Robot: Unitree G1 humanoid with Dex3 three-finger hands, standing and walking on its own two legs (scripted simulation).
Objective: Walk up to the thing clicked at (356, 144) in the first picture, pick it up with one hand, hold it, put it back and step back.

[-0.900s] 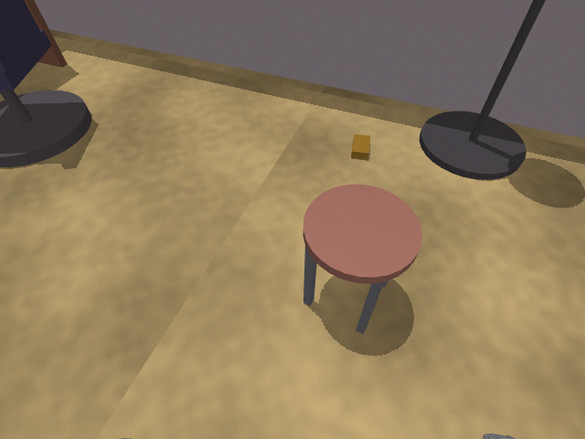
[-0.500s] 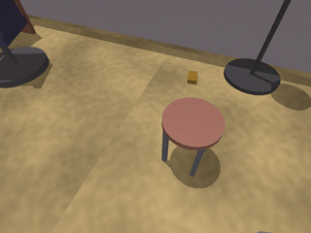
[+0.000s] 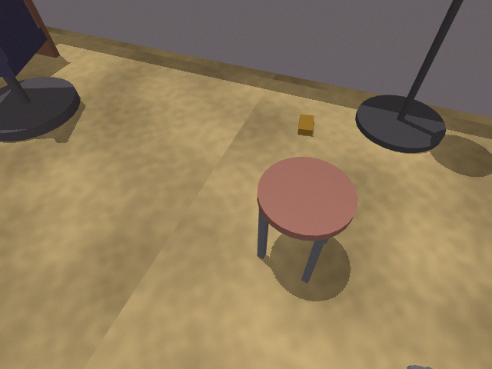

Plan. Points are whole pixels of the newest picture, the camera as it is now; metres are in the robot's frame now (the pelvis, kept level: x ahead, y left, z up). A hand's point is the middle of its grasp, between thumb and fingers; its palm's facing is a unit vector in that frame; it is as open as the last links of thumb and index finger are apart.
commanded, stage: stand
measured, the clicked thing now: (305, 124) +1.56 -0.37 -0.76
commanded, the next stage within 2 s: walk up in 0.22 s
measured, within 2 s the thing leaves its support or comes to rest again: neither
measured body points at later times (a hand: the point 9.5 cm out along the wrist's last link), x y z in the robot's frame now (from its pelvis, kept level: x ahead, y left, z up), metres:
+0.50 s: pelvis -0.02 -0.05 -0.02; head +0.05 -0.05 +0.43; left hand +0.05 +0.29 -0.12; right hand +0.11 -0.36 -0.15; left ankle +0.00 +0.11 -0.74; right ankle +0.00 -0.15 -0.75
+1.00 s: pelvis -0.01 -0.06 -0.03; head +0.01 -0.01 +0.41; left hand -0.15 +0.25 -0.16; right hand +0.27 -0.24 -0.12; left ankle -0.04 +0.05 -0.75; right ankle +0.00 -0.15 -0.72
